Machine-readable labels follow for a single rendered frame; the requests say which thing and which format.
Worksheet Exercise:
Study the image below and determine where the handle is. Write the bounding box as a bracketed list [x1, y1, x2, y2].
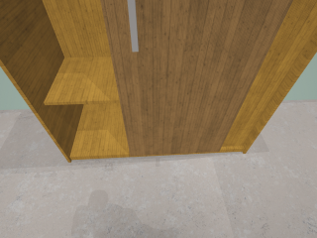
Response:
[127, 0, 139, 53]

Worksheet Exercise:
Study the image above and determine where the wardrobe door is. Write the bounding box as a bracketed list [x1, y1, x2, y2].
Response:
[100, 0, 293, 156]
[222, 0, 317, 147]

